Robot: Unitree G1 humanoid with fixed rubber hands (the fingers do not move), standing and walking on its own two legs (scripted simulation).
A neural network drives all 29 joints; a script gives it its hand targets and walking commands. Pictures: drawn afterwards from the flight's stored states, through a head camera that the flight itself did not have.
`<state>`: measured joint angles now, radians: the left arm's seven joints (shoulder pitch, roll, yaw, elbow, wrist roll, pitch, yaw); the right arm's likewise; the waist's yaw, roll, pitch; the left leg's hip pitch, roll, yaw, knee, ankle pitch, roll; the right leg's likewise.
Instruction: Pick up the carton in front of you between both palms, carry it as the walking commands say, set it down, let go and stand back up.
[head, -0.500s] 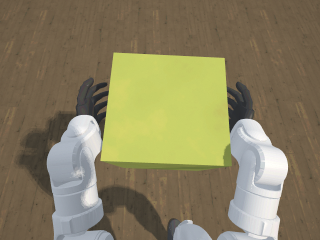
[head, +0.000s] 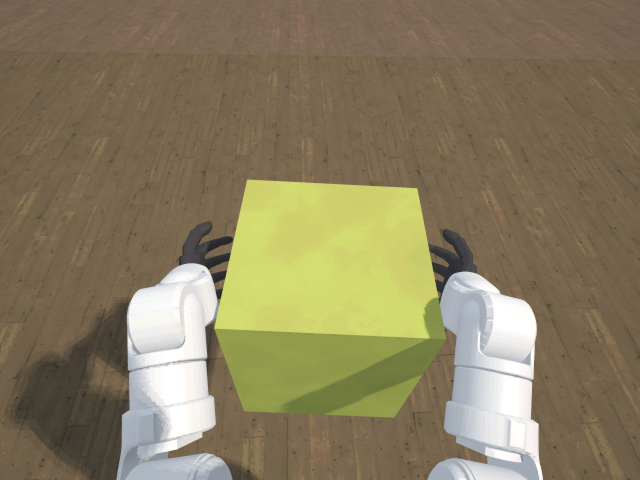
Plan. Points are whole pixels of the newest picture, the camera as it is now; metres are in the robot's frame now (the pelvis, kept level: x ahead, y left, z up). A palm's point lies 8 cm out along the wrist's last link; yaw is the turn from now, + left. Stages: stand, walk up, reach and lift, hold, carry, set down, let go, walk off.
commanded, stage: carry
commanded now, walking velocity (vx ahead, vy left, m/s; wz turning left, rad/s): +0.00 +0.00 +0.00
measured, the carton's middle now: (325, 306) +0.34 +0.00 +0.06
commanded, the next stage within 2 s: none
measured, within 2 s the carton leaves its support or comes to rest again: neither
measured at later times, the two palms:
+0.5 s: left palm (192, 295) +0.32 +0.15 +0.11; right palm (454, 299) +0.32 -0.15 +0.11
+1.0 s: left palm (184, 315) +0.29 +0.15 +0.12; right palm (463, 318) +0.29 -0.15 +0.12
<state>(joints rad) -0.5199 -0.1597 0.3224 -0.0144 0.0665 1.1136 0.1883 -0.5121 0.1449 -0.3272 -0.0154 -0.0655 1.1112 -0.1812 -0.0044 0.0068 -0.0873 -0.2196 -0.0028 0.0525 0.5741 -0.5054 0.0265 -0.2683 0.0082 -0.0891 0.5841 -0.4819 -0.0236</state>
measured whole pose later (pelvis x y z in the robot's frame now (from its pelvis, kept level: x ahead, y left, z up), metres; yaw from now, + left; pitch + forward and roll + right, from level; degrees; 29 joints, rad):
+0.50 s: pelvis +0.00 +0.00 +0.00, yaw +0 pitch +1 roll -1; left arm -0.43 -0.16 0.28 0.00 0.06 1.01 0.19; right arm -0.44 0.15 -0.29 0.00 -0.07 1.01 -0.18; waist 0.00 0.01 -0.06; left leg -0.15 0.00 0.05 0.52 -0.51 0.03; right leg -0.20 0.01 -0.09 0.55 -0.48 -0.02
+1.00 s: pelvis -0.03 +0.00 +0.01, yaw +0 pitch +0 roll +0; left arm -0.45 -0.16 0.30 0.03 0.07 1.02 0.19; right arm -0.46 0.15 -0.30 0.04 -0.08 1.02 -0.19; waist 0.00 0.01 -0.06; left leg -0.16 0.00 0.05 0.49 -0.44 0.03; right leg -0.22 0.01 -0.10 0.51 -0.41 -0.03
